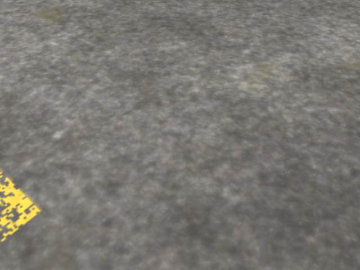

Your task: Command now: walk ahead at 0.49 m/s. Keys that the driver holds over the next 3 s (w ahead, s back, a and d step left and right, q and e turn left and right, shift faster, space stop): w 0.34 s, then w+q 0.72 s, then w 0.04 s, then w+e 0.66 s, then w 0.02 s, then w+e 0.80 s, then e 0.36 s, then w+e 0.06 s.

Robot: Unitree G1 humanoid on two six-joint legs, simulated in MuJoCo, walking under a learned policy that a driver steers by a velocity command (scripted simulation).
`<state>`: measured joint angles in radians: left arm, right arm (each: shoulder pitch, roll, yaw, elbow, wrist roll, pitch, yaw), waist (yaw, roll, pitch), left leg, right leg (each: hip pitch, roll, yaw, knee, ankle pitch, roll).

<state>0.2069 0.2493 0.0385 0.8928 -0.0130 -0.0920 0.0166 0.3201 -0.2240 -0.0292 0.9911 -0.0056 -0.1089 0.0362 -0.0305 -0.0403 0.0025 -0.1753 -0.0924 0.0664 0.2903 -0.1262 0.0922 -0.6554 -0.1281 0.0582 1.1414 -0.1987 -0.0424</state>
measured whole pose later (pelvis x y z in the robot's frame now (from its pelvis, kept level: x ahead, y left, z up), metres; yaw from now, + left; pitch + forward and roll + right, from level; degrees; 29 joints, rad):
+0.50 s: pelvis +0.28 -0.08 +0.00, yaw +3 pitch +1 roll -1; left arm 0.26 0.22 0.05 0.92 0.01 -0.12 -0.03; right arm 0.26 -0.28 -0.05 0.95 0.03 -0.08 0.00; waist 0.01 0.05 0.01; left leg -0.57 0.07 -0.07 1.15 -0.25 0.06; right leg -0.22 0.03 -0.11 0.35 -0.16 -0.06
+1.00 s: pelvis +0.54 +0.01 -0.02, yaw +20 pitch +2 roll +0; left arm 0.23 0.26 0.05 0.88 -0.02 -0.13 0.01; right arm 0.18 -0.26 -0.08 0.79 0.02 -0.06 0.04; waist 0.00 0.00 0.05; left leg -0.40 -0.09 0.03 0.55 -0.18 0.11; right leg -0.36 -0.05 0.02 1.26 -0.41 -0.02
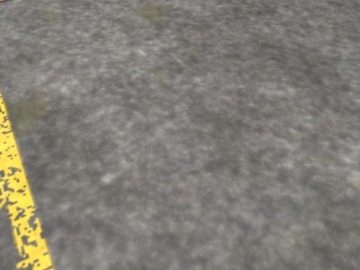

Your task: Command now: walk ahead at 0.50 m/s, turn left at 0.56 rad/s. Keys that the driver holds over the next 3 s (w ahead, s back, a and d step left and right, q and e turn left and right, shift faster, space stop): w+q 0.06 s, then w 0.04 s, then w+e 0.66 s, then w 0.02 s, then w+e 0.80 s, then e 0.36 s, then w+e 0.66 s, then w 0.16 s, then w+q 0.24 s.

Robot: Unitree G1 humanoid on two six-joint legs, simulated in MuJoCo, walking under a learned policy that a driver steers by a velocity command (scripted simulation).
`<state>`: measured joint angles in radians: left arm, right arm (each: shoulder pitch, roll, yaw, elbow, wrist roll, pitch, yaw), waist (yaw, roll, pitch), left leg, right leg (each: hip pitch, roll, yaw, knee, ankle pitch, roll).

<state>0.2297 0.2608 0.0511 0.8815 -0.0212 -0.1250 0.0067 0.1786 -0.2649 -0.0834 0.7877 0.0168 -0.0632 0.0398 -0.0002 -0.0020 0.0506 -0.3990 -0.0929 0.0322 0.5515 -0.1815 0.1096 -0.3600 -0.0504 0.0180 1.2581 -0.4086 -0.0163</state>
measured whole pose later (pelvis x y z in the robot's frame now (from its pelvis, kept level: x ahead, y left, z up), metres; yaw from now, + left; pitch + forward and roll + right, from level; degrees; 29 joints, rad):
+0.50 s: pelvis +0.30 -0.05 -0.01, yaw -2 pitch +3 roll +0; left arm 0.12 0.27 0.05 0.75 -0.01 -0.10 -0.05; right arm 0.31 -0.27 -0.05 0.84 0.00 -0.07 0.00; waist -0.02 0.00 0.02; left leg -0.19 -0.05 -0.04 1.01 -0.46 0.04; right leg -0.49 0.07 -0.03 0.58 -0.15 -0.10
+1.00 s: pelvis +0.58 -0.05 +0.00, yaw -18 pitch +3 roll +1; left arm 0.37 0.29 0.06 0.75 -0.03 -0.03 0.01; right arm 0.09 -0.26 -0.05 0.67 0.00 -0.13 0.01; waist 0.05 -0.03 -0.01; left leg -0.42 -0.05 -0.01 0.52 -0.15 0.02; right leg -0.28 0.09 0.18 0.99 -0.51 -0.05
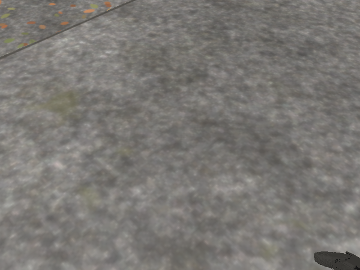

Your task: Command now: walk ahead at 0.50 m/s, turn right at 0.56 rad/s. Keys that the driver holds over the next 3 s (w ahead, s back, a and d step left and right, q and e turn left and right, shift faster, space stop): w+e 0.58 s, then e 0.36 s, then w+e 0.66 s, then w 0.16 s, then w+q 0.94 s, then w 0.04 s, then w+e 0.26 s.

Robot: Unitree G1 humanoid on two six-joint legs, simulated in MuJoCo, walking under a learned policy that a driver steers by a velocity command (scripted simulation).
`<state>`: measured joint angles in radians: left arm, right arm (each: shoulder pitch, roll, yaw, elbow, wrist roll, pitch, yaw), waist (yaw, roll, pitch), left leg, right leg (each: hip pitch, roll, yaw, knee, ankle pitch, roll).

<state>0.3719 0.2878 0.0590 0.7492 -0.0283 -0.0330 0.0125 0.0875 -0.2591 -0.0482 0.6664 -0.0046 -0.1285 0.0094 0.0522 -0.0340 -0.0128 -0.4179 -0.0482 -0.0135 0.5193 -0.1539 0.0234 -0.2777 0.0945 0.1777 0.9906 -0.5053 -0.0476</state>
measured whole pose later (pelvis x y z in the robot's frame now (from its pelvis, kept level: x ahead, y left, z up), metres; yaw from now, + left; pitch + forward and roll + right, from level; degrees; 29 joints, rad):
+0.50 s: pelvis +0.25 -0.07 -0.01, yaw -18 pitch +2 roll +1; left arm 0.09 0.29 0.07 0.58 -0.02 -0.03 -0.04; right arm 0.31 -0.31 -0.07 0.83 0.01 -0.06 -0.01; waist -0.05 -0.01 0.06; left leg -0.13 0.08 0.10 0.92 -0.52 -0.03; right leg -0.53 0.03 -0.04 0.66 -0.18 -0.10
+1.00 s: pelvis +0.47 -0.13 +0.00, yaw -37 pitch +2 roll +1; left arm 0.26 0.32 0.07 0.66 -0.02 0.02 0.03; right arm 0.06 -0.26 -0.04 0.68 -0.02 -0.06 0.00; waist 0.04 -0.03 0.03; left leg -0.45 -0.03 0.00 0.52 -0.11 0.03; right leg -0.39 0.11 0.15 1.07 -0.56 0.02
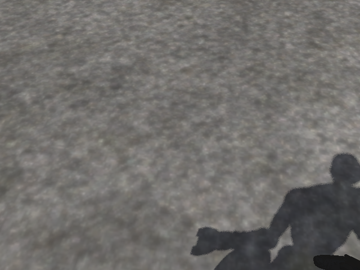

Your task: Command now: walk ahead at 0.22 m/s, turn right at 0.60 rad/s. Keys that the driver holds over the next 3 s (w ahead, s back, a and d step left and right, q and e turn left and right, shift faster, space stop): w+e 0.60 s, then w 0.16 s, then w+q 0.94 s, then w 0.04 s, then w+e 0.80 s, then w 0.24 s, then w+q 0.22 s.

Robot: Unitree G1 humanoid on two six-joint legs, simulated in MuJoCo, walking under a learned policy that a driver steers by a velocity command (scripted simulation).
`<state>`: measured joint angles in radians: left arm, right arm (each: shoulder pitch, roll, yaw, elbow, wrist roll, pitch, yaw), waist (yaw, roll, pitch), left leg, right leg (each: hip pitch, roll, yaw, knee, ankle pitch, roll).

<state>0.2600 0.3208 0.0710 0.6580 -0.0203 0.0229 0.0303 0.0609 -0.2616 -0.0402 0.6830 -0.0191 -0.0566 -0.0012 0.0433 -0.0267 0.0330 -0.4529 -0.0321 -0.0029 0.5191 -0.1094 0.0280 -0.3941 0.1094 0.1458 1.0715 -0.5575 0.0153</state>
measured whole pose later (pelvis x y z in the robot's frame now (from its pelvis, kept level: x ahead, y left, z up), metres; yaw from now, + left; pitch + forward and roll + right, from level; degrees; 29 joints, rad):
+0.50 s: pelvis +0.12 -0.07 +0.02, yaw -17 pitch +2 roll +2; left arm 0.39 0.27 0.06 0.68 -0.01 -0.04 -0.01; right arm 0.15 -0.32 -0.08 0.76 0.01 -0.08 0.03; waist 0.02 0.04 -0.03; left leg -0.52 0.04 0.01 1.01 -0.34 0.01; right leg -0.25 0.01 0.03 0.50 -0.29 -0.07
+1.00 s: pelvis +0.40 -0.14 +0.01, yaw -22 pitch +2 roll +1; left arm 0.27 0.28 0.04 0.72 0.00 -0.09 0.01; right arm 0.23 -0.28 -0.06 0.79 0.00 -0.08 0.04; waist -0.02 -0.02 0.04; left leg -0.29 -0.10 -0.02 0.41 -0.15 0.07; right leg -0.45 -0.02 0.06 1.16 -0.36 -0.01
